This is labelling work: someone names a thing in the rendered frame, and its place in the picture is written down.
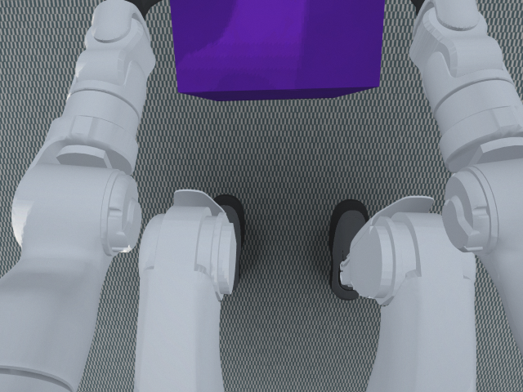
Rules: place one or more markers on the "carton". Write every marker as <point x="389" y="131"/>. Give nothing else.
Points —
<point x="276" y="49"/>

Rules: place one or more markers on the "robot left foot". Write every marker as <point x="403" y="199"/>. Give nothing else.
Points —
<point x="235" y="214"/>

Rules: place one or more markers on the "left robot upper arm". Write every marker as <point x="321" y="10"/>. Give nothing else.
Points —
<point x="70" y="222"/>

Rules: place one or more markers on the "robot left hand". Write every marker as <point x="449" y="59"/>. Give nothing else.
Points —
<point x="143" y="5"/>

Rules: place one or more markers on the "robot foot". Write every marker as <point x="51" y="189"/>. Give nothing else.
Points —
<point x="348" y="217"/>
<point x="235" y="214"/>

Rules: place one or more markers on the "right robot forearm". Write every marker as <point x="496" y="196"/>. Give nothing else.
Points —
<point x="471" y="94"/>

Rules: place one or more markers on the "robot right foot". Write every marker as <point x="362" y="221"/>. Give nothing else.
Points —
<point x="348" y="217"/>

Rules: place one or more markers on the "right robot upper arm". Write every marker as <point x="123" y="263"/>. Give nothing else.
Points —
<point x="483" y="214"/>

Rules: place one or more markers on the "left robot forearm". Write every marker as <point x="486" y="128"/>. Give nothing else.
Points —
<point x="105" y="101"/>

